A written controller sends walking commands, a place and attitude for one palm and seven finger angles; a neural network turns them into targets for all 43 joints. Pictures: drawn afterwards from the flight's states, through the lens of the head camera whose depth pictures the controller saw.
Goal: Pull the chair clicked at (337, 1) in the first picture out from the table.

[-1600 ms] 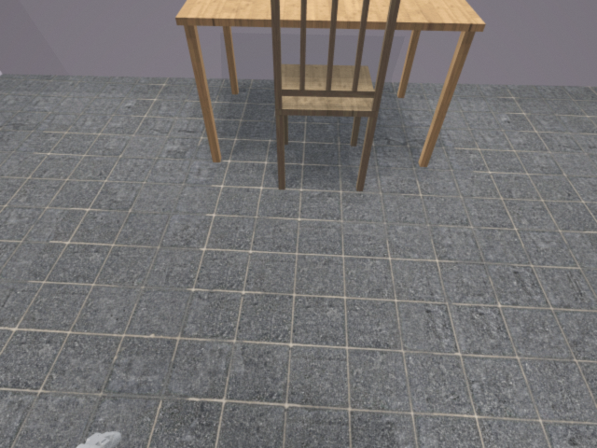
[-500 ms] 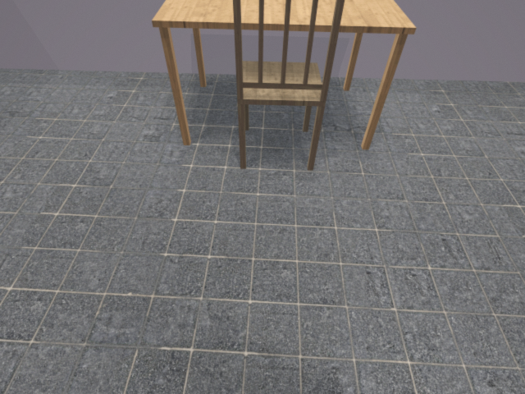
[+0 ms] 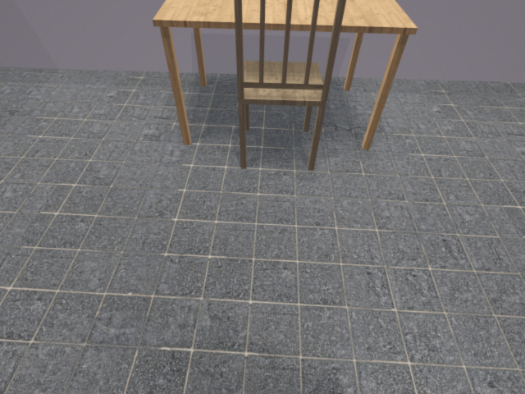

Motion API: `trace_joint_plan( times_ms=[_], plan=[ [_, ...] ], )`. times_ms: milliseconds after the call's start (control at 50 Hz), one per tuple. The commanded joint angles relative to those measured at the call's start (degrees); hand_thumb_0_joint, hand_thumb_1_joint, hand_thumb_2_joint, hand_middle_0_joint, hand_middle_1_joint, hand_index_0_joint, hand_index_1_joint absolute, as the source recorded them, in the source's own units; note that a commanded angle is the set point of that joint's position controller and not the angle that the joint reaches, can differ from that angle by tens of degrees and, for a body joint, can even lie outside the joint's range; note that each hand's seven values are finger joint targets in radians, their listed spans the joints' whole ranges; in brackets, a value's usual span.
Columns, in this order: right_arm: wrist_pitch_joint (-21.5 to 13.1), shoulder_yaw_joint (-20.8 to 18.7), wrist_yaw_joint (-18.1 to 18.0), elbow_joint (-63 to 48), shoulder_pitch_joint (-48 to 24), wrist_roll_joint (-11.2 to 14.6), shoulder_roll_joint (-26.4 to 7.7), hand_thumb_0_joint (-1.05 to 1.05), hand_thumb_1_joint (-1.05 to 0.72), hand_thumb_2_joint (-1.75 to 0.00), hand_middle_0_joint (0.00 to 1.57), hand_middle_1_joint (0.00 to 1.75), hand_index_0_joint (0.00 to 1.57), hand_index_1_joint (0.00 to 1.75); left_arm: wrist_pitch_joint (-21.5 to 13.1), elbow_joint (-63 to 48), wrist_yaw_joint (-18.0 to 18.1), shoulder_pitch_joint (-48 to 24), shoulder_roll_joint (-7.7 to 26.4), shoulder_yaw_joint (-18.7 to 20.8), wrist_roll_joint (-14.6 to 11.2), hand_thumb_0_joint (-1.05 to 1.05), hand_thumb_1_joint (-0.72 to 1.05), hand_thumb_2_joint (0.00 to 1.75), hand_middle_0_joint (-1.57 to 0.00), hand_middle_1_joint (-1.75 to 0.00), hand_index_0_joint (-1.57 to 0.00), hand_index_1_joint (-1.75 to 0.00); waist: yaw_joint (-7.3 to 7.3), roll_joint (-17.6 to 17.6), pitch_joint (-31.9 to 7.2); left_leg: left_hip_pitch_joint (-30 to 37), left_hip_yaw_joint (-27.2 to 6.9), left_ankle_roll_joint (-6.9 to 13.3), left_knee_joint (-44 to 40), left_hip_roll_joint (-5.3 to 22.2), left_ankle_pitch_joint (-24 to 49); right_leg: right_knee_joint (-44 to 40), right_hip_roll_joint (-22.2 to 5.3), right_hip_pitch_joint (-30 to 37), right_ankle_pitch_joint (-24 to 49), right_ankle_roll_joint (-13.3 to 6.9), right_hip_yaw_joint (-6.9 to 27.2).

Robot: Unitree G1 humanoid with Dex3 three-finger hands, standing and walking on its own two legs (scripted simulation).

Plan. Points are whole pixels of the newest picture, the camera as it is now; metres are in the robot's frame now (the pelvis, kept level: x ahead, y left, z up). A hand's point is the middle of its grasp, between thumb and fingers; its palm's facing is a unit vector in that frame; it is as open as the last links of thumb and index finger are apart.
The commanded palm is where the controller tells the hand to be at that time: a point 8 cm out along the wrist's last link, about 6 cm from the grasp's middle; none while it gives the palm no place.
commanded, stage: walk to a spot facing it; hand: left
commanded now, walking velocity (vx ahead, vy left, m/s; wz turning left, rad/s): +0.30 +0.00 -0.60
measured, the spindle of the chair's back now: (286, 42) +1.42 -0.01 -0.07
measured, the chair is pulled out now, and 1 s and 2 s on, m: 0.00 0.00 0.00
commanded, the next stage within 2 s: none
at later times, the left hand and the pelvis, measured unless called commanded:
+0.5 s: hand out of the picture +0.06 +0.16 -0.17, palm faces -0.13 -0.98 -0.15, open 7.4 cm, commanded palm none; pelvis +0.11 -0.01 -0.01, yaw -13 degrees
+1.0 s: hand (215, 231) +0.50 +0.15 -0.16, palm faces -0.45 -0.87 -0.19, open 7.4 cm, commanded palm none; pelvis +0.31 +0.02 +0.00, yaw -30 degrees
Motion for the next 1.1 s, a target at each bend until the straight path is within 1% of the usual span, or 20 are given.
trace_joint_plan(
  times_ms=[0,80,140,200,220,240,260,320,380,540,580,600,620,640,660,700,740,780,940,1080],
  plan=[
    [0.0,-1.6,-0.6,-2.9,2.6,-0.5,-5.5,0.00,-0.90,-0.90,0.20,0.30,0.20,0.30,0.6,-2.7,0.3,2.7,5.4,1.3,0.6,0.00,0.90,0.90,-0.20,-0.30,-0.20,-0.30,-0.57,-0.5,-0.5,-0.7,-2.8,1.2,-1.0,6.4,-9.2,-2.3,-4.7,-5.9,-10.6,-1.9,7.0],
    [0.0,-3.5,-0.6,-5.5,4.9,-0.6,-8.2,0.00,-0.90,-0.90,0.20,0.30,0.20,0.30,0.9,-6.3,-1.0,5.1,4.9,2.7,1.0,0.00,0.90,0.90,-0.20,-0.30,-0.20,-0.30,-0.74,3.2,5.5,-3.1,-7.3,4.2,-3.1,10.3,-24.7,5.1,-0.6,-15.7,-19.3,-2.8,6.7],
    [-1.2,-5.0,-0.9,-6.8,7.2,-0.3,-9.6,0.00,-0.90,-0.90,0.20,0.30,0.20,0.30,-0.1,-8.5,-1.8,6.4,1.1,3.2,0.9,0.00,0.90,0.90,-0.20,-0.30,-0.20,-0.30,-0.83,10.1,3.6,0.6,-12.3,9.0,-5.2,18.8,-19.2,19.0,1.5,-19.4,-13.0,-1.5,-1.4],
    [-1.7,-4.9,-0.9,-7.6,5.9,-0.5,-7.2,0.00,-0.90,-0.90,0.20,0.30,0.20,0.30,-1.0,-8.0,-2.2,10.7,-0.5,4.0,1.0,0.00,0.90,0.90,-0.20,-0.30,-0.20,-0.30,1.86,6.2,2.6,-5.9,-3.2,6.9,6.6,16.6,-6.2,12.8,0.2,-8.4,-11.2,-1.8,-3.5],
    [-1.7,-4.4,-0.7,-8.7,4.5,-0.4,-4.8,0.00,-0.90,-0.90,0.20,0.30,0.20,0.30,-1.6,-6.3,-1.9,16.7,1.2,4.7,1.3,0.00,0.90,0.90,-0.20,-0.30,-0.20,-0.30,4.44,-1.8,1.3,-14.9,3.2,3.0,20.1,11.1,-5.9,3.8,-2.8,2.1,-8.5,-4.1,4.1],
    [-2.2,-3.3,-0.3,-12.2,0.8,0.1,0.1,0.00,-0.90,-0.90,0.20,0.30,0.20,0.30,-2.6,-4.1,-0.8,24.8,8.1,6.3,1.5,0.00,0.90,0.90,-0.20,-0.30,-0.20,-0.30,7.06,-22.1,0.1,-33.9,10.8,-1.2,40.1,2.1,-18.9,-6.4,-18.3,13.8,-1.2,-10.6,31.0],
    [-3.0,-3.3,-0.5,-14.2,-4.6,-0.3,-2.3,0.00,-0.90,-0.90,0.20,0.30,0.20,0.30,-3.1,-3.2,0.2,29.0,7.3,5.8,0.3,0.00,0.90,0.90,-0.20,-0.30,-0.20,-0.30,8.78,-14.6,1.2,-37.2,2.1,-0.7,44.4,3.2,-20.6,-7.6,-20.1,13.0,10.0,-13.8,36.9],
    [-3.0,-3.6,-0.1,-13.6,-4.2,-0.6,0.5,0.00,-0.90,-0.90,0.20,0.30,0.20,0.30,-3.2,-4.5,0.9,22.9,2.9,4.7,1.1,0.00,0.90,0.90,-0.20,-0.30,-0.20,-0.30,3.89,-3.4,3.2,-37.9,0.4,-1.7,46.2,7.0,-13.2,-5.0,-17.6,9.6,11.9,-15.4,27.0],
    [-1.9,-4.1,0.6,-13.0,-2.1,-0.3,2.6,0.00,-0.90,-0.90,0.20,0.30,0.20,0.30,-3.8,-5.3,0.8,19.1,1.7,4.6,1.2,0.00,0.90,0.90,-0.20,-0.30,-0.20,-0.30,1.13,-4.1,3.1,-31.4,2.2,-2.8,39.9,6.4,-7.2,-7.6,-13.8,1.8,8.6,-13.1,20.0],
    [-2.9,-4.3,1.4,-16.1,-4.6,0.2,4.3,0.00,-0.90,-0.90,0.20,0.30,0.20,0.30,-3.6,-5.0,1.0,17.8,1.8,5.5,1.4,0.00,0.90,0.90,-0.20,-0.30,-0.20,-0.30,1.36,-9.3,2.4,-17.8,4.5,-1.6,19.5,2.9,-1.2,-5.4,-9.8,-2.3,10.8,-9.1,15.3],
    [-3.5,-4.9,0.6,-13.9,3.1,0.1,2.6,0.00,-0.90,-0.90,0.20,0.30,0.20,0.30,-3.4,-5.4,0.9,15.5,1.9,6.0,1.2,0.00,0.90,0.90,-0.20,-0.30,-0.20,-0.30,-2.42,-6.8,-0.4,-4.0,5.2,-1.1,11.0,1.4,1.3,2.1,-7.5,-6.2,12.6,-7.4,13.5],
    [-3.8,-5.5,-0.4,-11.4,11.8,-0.1,-0.2,0.00,-0.90,-0.90,0.20,0.30,0.20,0.30,-3.3,-5.8,0.7,14.9,0.8,6.1,0.9,0.00,0.90,0.90,-0.20,-0.30,-0.20,-0.30,-5.80,-2.7,-4.9,8.2,3.7,-0.3,7.9,3.2,0.9,13.0,-4.4,-10.0,14.4,-6.0,11.5],
    [-4.1,-7.2,-1.1,-9.3,20.4,-1.2,-7.1,0.00,-0.90,-0.90,0.20,0.30,0.20,0.30,-3.0,-6.5,0.0,17.3,-2.7,6.1,0.2,0.00,0.90,0.90,-0.20,-0.30,-0.20,-0.30,-8.10,12.6,-12.5,21.2,-13.7,3.5,5.1,18.1,-3.1,31.2,2.1,-19.8,-2.9,-3.5,4.8],
    [-3.8,-7.1,-1.0,-8.7,23.8,-1.1,-9.6,0.00,-0.90,-0.90,0.20,0.30,0.20,0.30,-3.4,-8.2,-0.5,16.9,-4.5,5.7,0.2,0.00,0.90,0.90,-0.20,-0.30,-0.20,-0.30,-7.60,19.8,-12.9,20.3,-29.4,8.3,-4.3,29.1,-7.1,46.9,4.8,-27.8,-21.9,-2.0,1.2],
    [-3.6,-6.4,-1.2,-9.2,18.9,-0.8,-6.7,0.00,-0.90,-0.90,0.20,0.30,0.20,0.30,-3.0,-8.1,-0.2,14.1,-3.1,5.7,0.7,0.00,0.90,0.90,-0.20,-0.30,-0.20,-0.30,-6.47,15.5,-9.8,11.7,-30.0,8.4,-9.0,29.7,-18.7,54.4,1.3,-29.0,-18.9,-2.5,3.9],
    [-3.9,-4.8,-1.1,-11.1,10.9,-0.8,0.0,0.00,-0.90,-0.90,0.20,0.30,0.20,0.30,-2.3,-8.6,-1.5,9.5,-3.8,5.8,1.5,0.00,0.90,0.90,-0.20,-0.30,-0.20,-0.30,-2.72,8.3,2.4,-3.0,-19.4,7.4,-10.9,24.2,-20.0,56.0,-4.0,-30.3,-9.7,-2.1,1.7],
    [-4.7,-4.0,-1.2,-10.6,9.0,-0.8,3.2,0.00,-0.90,-0.90,0.20,0.30,0.20,0.30,-0.7,-7.6,-2.1,12.1,-5.5,5.7,1.8,0.00,0.90,0.90,-0.20,-0.30,-0.20,-0.30,0.52,8.4,2.8,-7.5,-6.7,4.6,-10.4,19.5,-9.7,53.3,-4.8,-26.7,-4.1,-1.3,0.6],
    [-5.3,-4.0,-1.5,-9.8,9.8,-0.5,3.7,0.00,-0.90,-0.90,0.20,0.30,0.20,0.30,0.2,-7.7,-2.2,12.3,-5.9,5.8,1.7,0.00,0.90,0.90,-0.20,-0.30,-0.20,-0.30,1.29,7.8,1.6,-7.2,-1.7,4.9,-10.5,18.2,-4.5,52.5,-5.4,-26.4,-0.4,-0.6,0.5],
    [-5.9,-4.0,-1.7,-6.5,18.5,-0.3,3.0,0.00,-0.90,-0.90,0.20,0.30,0.20,0.30,1.1,-11.7,-2.8,0.7,-6.0,5.4,2.0,0.00,0.90,0.90,-0.20,-0.30,-0.20,-0.30,-1.11,3.6,3.5,6.1,6.4,5.7,-10.6,18.7,12.3,42.2,-7.0,-38.2,6.5,1.3,-1.6],
    [-4.9,-3.6,-1.7,-2.7,25.8,-1.1,3.1,0.00,-0.90,-0.90,0.20,0.30,0.20,0.30,0.3,-14.3,-3.0,-11.2,-7.2,4.0,1.4,0.00,0.90,0.90,-0.20,-0.30,-0.20,-0.30,-5.01,6.4,6.9,12.4,12.8,6.6,-8.3,19.3,25.5,23.6,-4.7,-33.5,3.4,-1.1,-8.1]
  ],
)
